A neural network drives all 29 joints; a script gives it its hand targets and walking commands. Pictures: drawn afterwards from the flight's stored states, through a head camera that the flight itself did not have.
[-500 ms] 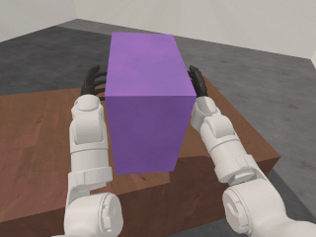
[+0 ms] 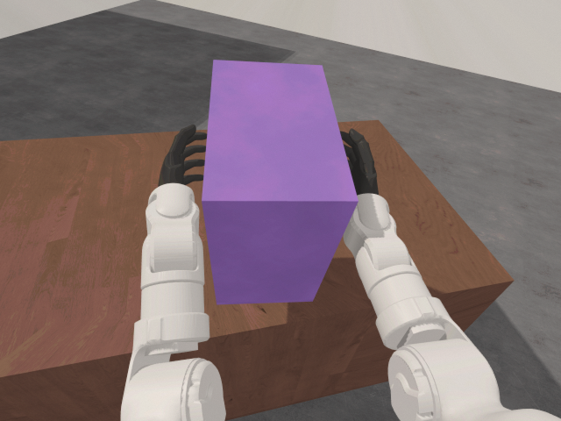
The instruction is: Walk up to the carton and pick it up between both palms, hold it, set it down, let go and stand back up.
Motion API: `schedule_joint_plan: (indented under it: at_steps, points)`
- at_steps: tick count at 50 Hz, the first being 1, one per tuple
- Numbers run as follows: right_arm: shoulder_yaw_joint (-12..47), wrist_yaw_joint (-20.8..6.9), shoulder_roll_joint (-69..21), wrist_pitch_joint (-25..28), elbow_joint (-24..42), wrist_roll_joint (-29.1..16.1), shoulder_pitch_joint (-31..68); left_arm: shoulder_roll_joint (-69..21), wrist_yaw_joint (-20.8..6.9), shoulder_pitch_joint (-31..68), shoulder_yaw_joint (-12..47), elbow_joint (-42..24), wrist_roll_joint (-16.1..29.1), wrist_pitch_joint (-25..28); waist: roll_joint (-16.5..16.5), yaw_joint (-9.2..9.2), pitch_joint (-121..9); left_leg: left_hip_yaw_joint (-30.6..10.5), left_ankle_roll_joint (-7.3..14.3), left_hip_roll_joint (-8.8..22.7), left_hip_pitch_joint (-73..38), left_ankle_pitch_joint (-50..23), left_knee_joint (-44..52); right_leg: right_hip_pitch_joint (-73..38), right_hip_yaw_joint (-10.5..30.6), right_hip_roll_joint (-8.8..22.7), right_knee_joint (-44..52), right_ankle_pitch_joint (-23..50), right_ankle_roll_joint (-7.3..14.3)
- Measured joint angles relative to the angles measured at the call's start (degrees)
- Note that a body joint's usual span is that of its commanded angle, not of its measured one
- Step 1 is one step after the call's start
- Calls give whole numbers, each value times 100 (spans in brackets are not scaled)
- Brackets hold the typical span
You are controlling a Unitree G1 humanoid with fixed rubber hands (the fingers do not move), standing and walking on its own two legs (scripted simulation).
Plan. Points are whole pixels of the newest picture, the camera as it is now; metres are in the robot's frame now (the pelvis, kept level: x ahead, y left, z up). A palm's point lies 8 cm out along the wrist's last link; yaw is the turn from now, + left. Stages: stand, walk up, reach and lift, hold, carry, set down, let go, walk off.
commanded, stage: set down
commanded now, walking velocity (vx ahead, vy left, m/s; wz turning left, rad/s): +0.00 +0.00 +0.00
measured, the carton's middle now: (267, 190) +0.43 +0.01 +0.11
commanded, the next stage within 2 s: none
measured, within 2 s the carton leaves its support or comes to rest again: neither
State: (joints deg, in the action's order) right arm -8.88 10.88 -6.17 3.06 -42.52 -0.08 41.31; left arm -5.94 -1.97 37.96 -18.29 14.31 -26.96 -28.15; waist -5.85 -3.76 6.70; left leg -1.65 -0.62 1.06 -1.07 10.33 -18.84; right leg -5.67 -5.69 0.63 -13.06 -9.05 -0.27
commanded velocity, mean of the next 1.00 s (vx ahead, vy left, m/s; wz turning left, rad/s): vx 0.00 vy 0.00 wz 0.00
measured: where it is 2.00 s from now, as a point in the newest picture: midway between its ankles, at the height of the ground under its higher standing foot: outside the picture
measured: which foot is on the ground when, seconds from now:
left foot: down 0.00-1.00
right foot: down 0.00-1.00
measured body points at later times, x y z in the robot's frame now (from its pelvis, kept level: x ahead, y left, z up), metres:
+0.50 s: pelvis +0.00 +0.00 +0.00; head -0.01 +0.03 +0.45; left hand +0.41 +0.13 +0.15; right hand +0.40 -0.13 +0.16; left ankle +0.01 +0.12 -0.75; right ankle -0.01 -0.12 -0.75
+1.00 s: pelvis +0.01 +0.00 +0.00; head +0.02 +0.02 +0.45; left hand +0.43 +0.12 +0.11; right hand +0.42 -0.14 +0.13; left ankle +0.01 +0.12 -0.75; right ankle -0.01 -0.12 -0.75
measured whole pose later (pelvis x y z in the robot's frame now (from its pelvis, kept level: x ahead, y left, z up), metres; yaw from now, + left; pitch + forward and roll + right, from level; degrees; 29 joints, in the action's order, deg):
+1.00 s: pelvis +0.01 +0.00 +0.00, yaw -2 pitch -2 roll -1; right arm -23.0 7.6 -6.3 11.7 -56.2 11.5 46.3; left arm -5.8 2.7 42.0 -24.0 39.1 -22.8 -10.1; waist -2.6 -0.9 2.4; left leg 1.5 -1.0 2.2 5.1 9.6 -17.0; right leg 2.1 -4.5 0.1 -12.8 -8.4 0.2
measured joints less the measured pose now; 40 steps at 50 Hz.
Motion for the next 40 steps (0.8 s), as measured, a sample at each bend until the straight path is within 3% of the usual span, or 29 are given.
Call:
schedule_joint_plan:
  at_steps: [7, 21, 40]
  points:
    - [252, 50, 253, 387, -32, -233, -57, 88, 362, -96, 317, 250, 345, 436, 135, 8, -16, 15, -29, 62, 203, 39, -87, 170, -10, -56, 2, 16, 33]
    - [-266, -8, 133, 455, -712, 257, 283, 64, 196, 235, -231, 1215, 264, 810, 220, 143, -205, 120, -35, 51, 171, -112, 199, 284, 44, -27, 24, 45, 44]
    - [-1185, -288, 48, 794, -1316, 891, 495, 33, 437, 412, -439, 2207, 375, 1509, 262, 255, -384, 268, -28, 92, 467, -74, 174, 601, 115, -42, 48, 74, 36]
